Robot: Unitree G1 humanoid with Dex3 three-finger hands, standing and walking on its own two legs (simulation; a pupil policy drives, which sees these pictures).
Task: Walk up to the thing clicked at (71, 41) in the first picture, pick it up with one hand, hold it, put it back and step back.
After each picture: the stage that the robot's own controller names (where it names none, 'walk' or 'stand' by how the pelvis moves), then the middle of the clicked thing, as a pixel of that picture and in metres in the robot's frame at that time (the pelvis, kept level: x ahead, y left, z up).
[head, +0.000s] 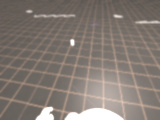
stand; (72, 42) +1.71 +0.52 -0.72
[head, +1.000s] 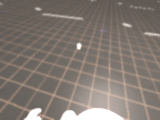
walk; (78, 46) +1.63 +0.23 -0.70
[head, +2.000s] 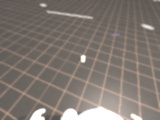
walk; (83, 59) +1.08 +0.13 -0.71
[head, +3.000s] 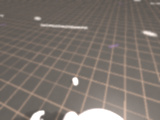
walk; (75, 81) +0.65 +0.24 -0.70
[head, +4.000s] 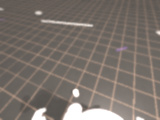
walk; (75, 93) +0.39 +0.20 -0.69
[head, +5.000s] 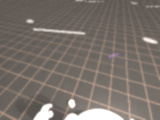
stand; (71, 103) +0.32 +0.21 -0.72
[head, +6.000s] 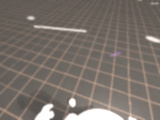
stand; (72, 102) +0.31 +0.20 -0.73
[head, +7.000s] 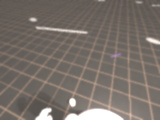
stand; (72, 102) +0.32 +0.20 -0.73
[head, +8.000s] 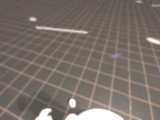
stand; (72, 103) +0.31 +0.20 -0.73
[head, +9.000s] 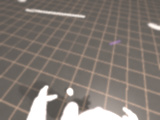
go down; (70, 92) +0.33 +0.21 -0.68
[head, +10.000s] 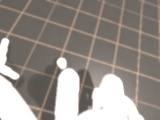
go down; (62, 63) +0.39 +0.25 -0.29
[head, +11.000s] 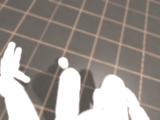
close in; (63, 63) +0.39 +0.25 -0.29
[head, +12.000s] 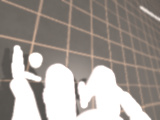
close in; (35, 60) +0.37 +0.28 -0.21
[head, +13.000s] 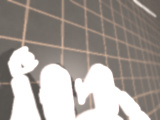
close; (27, 60) +0.37 +0.29 -0.21
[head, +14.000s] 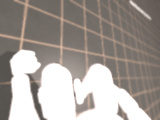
lift; (28, 62) +0.35 +0.28 -0.22
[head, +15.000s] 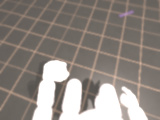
lift; (61, 72) +0.31 +0.21 -0.02
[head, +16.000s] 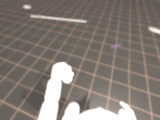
hold; (66, 74) +0.33 +0.18 +0.00
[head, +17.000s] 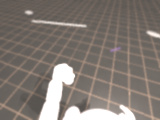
hold; (67, 75) +0.32 +0.17 +0.00
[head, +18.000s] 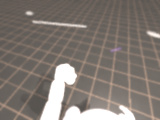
crouch; (69, 75) +0.33 +0.16 +0.00
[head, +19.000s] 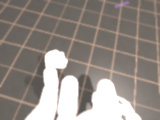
crouch; (60, 60) +0.40 +0.22 -0.09
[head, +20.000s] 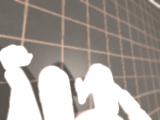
lower; (21, 57) +0.39 +0.31 -0.22
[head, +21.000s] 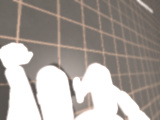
lower; (21, 55) +0.40 +0.31 -0.22
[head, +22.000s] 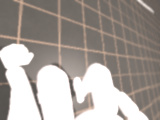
lower; (21, 55) +0.39 +0.31 -0.22
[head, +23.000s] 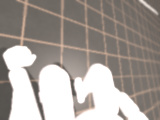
lower; (24, 57) +0.38 +0.30 -0.22
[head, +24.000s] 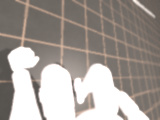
loosen; (27, 58) +0.37 +0.29 -0.22
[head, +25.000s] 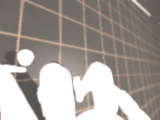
withdraw; (25, 58) +0.37 +0.28 -0.22
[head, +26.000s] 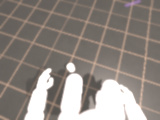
walk; (71, 67) +0.41 +0.22 -0.40
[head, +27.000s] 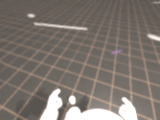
stand; (72, 100) +0.33 +0.19 -0.66
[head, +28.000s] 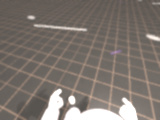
stand; (72, 100) +0.34 +0.20 -0.67
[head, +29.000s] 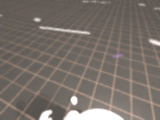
stand; (74, 100) +0.36 +0.19 -0.71
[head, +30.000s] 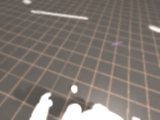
walk; (74, 89) +0.39 +0.16 -0.70
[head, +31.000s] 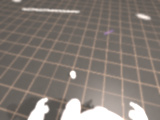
walk; (73, 74) +0.58 +0.24 -0.70
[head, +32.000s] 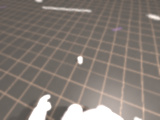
walk; (80, 60) +0.91 +0.21 -0.69
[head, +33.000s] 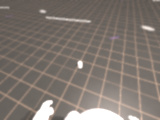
stand; (80, 64) +0.98 +0.21 -0.72
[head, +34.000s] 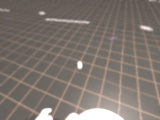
stand; (79, 65) +0.99 +0.22 -0.73
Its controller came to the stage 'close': yes
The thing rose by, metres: 0.71
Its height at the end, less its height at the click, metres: +0.00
